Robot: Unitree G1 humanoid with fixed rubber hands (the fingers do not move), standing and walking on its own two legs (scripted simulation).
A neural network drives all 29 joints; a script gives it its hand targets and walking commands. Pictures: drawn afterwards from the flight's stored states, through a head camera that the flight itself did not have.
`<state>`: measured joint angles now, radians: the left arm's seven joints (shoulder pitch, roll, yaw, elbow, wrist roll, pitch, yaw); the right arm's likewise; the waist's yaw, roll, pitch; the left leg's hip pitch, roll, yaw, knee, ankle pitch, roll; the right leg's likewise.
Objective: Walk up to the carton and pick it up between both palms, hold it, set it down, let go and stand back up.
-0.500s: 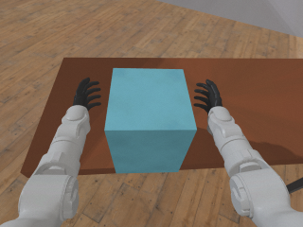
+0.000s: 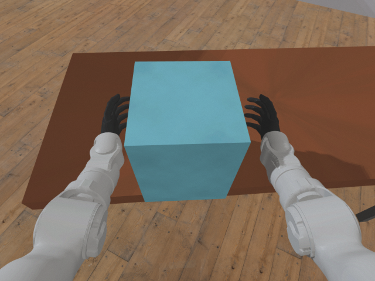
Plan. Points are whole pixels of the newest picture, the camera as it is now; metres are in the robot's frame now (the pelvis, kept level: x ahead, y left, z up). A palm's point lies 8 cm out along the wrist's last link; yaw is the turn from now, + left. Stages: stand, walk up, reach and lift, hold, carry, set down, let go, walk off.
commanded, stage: reach and lift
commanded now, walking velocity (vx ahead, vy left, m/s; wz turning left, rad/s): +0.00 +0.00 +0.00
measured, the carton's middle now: (184, 136) +0.44 +0.05 +0.04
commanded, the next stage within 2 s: none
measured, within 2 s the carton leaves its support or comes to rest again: neither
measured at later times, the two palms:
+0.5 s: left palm (120, 135) +0.42 +0.18 +0.05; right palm (252, 140) +0.43 -0.11 +0.05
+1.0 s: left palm (120, 135) +0.42 +0.18 +0.06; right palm (252, 139) +0.43 -0.11 +0.05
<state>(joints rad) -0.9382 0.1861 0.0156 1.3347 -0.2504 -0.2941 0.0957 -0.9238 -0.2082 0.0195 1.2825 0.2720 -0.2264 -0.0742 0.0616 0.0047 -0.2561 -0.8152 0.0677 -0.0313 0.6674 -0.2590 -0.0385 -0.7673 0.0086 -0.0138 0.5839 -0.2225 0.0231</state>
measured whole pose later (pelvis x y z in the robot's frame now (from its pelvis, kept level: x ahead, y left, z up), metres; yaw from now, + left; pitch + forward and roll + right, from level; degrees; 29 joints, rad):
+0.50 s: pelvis +0.01 +0.00 +0.02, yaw +1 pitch +18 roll -2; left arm -0.86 0.05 0.44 1.27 0.20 -0.40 0.09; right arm -0.80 0.06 -0.58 1.12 -0.42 -0.36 -0.09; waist 0.05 0.01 -0.15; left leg -0.63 0.06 -0.02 0.52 -0.21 -0.03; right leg -0.58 -0.01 -0.02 0.43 -0.17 0.03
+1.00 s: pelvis +0.03 +0.00 +0.03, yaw +1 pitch +14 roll -1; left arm -0.75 -0.02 0.47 1.08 0.31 -0.33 0.07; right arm -0.70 0.09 -0.55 1.07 -0.41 -0.37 -0.10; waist 0.06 -0.02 -0.10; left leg -0.47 0.06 0.01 0.41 -0.19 -0.03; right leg -0.42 -0.01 -0.02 0.32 -0.15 0.02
